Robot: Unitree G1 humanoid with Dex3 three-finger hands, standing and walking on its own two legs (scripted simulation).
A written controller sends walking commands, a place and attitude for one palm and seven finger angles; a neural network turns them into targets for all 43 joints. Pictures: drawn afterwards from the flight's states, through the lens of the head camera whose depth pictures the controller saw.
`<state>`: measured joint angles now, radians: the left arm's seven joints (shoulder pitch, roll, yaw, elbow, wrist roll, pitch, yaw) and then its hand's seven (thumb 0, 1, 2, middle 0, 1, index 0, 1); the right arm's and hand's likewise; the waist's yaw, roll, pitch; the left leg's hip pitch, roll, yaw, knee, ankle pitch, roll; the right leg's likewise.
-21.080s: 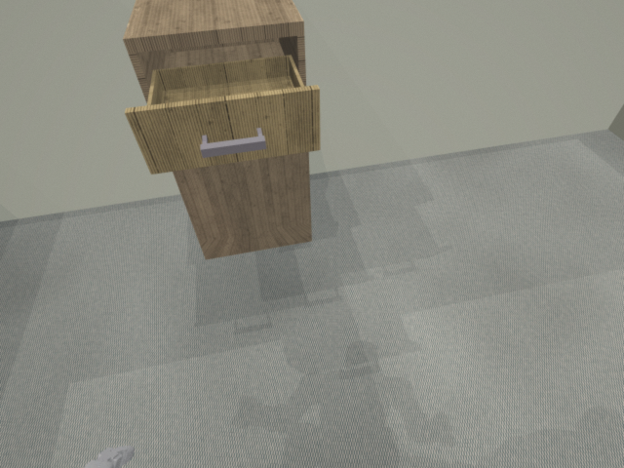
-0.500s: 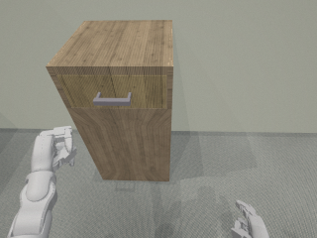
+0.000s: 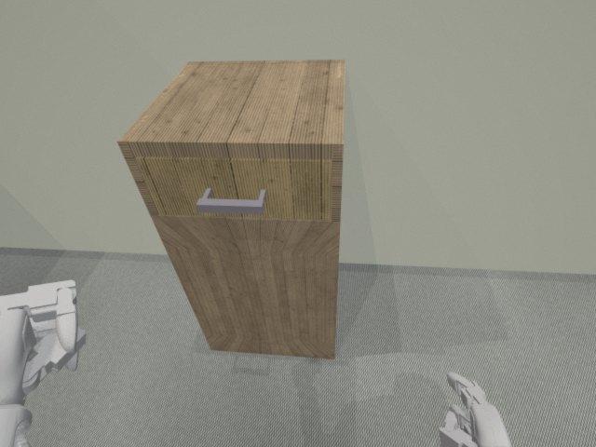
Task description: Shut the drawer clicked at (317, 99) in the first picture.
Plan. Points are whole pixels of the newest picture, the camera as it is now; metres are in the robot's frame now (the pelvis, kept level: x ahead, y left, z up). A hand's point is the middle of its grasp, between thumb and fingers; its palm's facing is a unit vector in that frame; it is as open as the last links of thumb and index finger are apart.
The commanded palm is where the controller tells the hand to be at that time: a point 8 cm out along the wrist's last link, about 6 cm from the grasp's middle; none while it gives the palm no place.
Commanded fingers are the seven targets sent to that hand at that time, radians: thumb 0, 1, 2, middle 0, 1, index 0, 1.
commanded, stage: draw the hand back to the body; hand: left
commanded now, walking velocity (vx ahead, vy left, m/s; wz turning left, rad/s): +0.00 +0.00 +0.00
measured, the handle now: (233, 199) +0.58 +0.23 -0.01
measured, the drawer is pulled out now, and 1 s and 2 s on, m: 0.00 0.00 0.00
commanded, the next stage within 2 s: step back with the hand held close in 0.08 s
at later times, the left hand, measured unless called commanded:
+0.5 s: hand (92, 339) +0.18 +0.25 +0.14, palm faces +0.26 -0.84 -0.48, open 3.2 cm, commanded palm +0.12 +0.29 +0.17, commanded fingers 0.00 0.90 0.90 -1.40 -1.60 -1.40 -1.60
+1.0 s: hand (6, 423) +0.09 +0.27 +0.15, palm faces +0.36 -0.83 -0.44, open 3.3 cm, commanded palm +0.03 +0.31 +0.17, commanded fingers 0.00 0.90 0.90 -1.40 -1.60 -1.40 -1.60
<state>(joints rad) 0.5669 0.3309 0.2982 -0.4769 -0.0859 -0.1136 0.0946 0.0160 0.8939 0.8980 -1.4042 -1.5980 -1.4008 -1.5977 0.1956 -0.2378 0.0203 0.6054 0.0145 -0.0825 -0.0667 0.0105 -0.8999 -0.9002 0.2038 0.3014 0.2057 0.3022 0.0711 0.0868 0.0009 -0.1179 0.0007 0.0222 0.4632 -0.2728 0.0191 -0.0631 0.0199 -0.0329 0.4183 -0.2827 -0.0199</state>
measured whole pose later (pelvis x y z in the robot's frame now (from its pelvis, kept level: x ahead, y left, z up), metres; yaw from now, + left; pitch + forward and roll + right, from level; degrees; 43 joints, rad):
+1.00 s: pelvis -0.10 +0.03 -0.01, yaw +0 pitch +0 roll -2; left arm 0.62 0.36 0.35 -0.60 -0.03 -0.24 0.15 0.02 0.89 0.90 -1.41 -1.60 -1.40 -1.60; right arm 0.21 -0.22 0.00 0.56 0.00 -0.05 -0.07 0.01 -0.90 -0.90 0.21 0.30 0.21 0.30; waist 0.01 0.02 0.05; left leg -0.43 -0.01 0.02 0.62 -0.24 0.06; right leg -0.35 0.01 -0.03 0.51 -0.16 0.01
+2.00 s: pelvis -0.26 +0.04 -0.01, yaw -1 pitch -1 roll +0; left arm 0.65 0.46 0.42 -0.66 -0.04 -0.24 0.14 0.02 0.89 0.90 -1.40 -1.60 -1.40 -1.60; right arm 0.21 -0.14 0.04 0.58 0.00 -0.14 -0.02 0.01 -0.90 -0.90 0.21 0.30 0.21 0.30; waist -0.03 -0.03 0.04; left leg -0.28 0.03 0.07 0.53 -0.22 0.01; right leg -0.24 0.02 -0.06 0.52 -0.29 -0.02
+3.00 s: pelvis -0.26 +0.06 +0.00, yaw +3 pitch -2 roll -1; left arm 0.31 0.17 0.01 1.10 0.01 0.01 0.02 0.01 0.91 0.90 -0.31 -0.42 -0.30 -0.42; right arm 0.28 -0.16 -0.01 1.08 -0.02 0.02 -0.02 0.00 -0.91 -0.90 0.20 0.30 0.20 0.30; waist 0.00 0.02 0.05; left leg -0.26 -0.01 0.02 0.45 -0.17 0.03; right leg -0.19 0.00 0.01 0.44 -0.23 0.01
